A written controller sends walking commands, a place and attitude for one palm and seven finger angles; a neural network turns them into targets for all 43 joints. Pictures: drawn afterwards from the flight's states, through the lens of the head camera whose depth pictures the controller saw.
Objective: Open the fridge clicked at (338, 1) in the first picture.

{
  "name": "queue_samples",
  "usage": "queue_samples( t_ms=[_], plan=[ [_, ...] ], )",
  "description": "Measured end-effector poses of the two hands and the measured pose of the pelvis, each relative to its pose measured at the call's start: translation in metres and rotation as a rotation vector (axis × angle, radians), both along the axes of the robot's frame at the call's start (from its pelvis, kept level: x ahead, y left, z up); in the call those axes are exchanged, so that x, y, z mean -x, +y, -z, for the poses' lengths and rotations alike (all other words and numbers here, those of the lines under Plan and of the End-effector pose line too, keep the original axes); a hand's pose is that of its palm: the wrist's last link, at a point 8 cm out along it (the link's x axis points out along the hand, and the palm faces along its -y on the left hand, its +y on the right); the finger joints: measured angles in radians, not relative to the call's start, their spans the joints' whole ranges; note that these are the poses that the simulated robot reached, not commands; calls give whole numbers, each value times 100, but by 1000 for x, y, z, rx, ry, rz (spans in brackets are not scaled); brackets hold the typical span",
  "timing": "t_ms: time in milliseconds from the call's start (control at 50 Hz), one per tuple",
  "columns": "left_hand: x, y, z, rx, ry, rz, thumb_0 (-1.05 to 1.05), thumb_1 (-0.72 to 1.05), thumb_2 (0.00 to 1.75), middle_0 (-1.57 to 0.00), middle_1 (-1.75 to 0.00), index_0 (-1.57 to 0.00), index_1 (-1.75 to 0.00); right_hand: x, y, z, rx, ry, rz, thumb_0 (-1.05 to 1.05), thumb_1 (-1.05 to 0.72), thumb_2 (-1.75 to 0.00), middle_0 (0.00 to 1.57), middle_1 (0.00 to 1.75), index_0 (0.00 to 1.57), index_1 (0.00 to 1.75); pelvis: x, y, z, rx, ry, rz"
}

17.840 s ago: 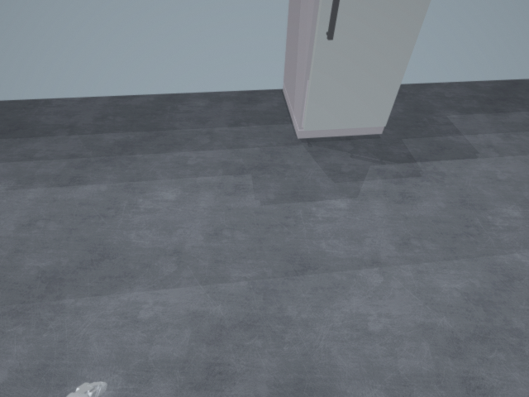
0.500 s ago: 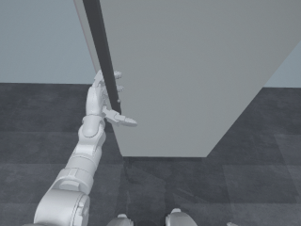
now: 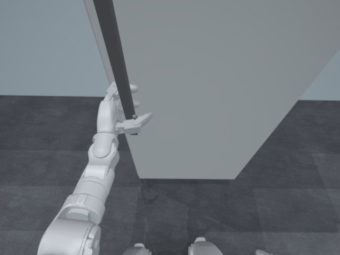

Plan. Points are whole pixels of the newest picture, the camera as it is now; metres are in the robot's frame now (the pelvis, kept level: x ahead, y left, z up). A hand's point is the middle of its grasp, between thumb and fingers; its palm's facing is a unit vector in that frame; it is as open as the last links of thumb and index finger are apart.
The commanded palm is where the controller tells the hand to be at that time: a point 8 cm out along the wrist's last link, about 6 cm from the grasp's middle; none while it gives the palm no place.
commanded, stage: grip the handle and tug to test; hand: left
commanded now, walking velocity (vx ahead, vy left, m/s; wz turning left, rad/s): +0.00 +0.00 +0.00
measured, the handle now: (120, 62) +0.49 +0.11 +0.17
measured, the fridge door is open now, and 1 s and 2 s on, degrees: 0 0 21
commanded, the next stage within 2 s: pull the door a little, standing still in 0.94 s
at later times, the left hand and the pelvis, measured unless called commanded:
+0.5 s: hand (134, 115) +0.43 +0.09 +0.07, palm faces -0.03 -1.00 +0.00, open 6.0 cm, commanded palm +0.41 +0.13 +0.07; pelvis +0.00 +0.00 +0.00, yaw +0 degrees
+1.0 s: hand (134, 115) +0.43 +0.09 +0.07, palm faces -0.03 -1.00 +0.01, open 6.0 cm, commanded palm +0.39 +0.13 +0.07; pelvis +0.01 +0.00 +0.00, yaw -1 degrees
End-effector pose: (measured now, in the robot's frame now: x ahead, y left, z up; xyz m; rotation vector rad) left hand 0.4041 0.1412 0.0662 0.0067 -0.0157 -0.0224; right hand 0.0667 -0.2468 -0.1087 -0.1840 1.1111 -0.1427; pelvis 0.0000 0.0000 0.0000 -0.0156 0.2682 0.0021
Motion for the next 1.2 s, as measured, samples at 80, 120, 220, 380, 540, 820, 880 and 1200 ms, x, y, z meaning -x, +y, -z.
queue_samples(
  t_ms=[80,120,220,380,540,820,880,1200],
  plan=[
    [-1,1,0,1,-2,1,0,41,69,-34,-129,-32,-128,0,-1,0,5,2,0,1,-91,-90,20,30,20,29,0,0,0,0,2,-1],
    [-1,1,0,2,-2,1,1,50,73,-34,-130,-33,-129,0,-2,0,7,3,1,1,-91,-90,20,30,20,29,-1,0,0,0,3,-1],
    [-3,0,0,3,-2,1,1,70,81,-36,-133,-34,-132,0,-2,0,9,8,-1,1,-91,-90,20,30,20,29,0,0,0,1,5,-4],
    [-3,0,0,4,-3,3,1,70,81,-35,-134,-33,-133,1,-2,1,11,16,-7,1,-91,-90,20,30,20,29,1,0,1,1,7,-6],
    [-4,1,0,5,-5,11,1,69,83,-36,-135,-34,-134,4,-1,1,16,13,-11,1,-91,-90,20,30,20,29,6,1,2,3,8,-10],
    [-3,0,0,9,1,11,1,71,81,-33,-137,-32,-135,9,1,-2,7,14,8,1,-91,-90,20,30,20,29,4,3,1,1,7,6],
    [-3,0,0,10,1,12,1,71,81,-32,-137,-32,-135,7,2,-3,5,15,11,1,-91,-90,20,30,20,29,0,3,0,1,8,9],
    [-2,1,0,3,1,23,1,71,79,-32,-136,-32,-135,-29,4,-6,-5,-14,-3,1,-91,-90,20,30,20,29,-19,2,-3,1,16,7]
  ],
)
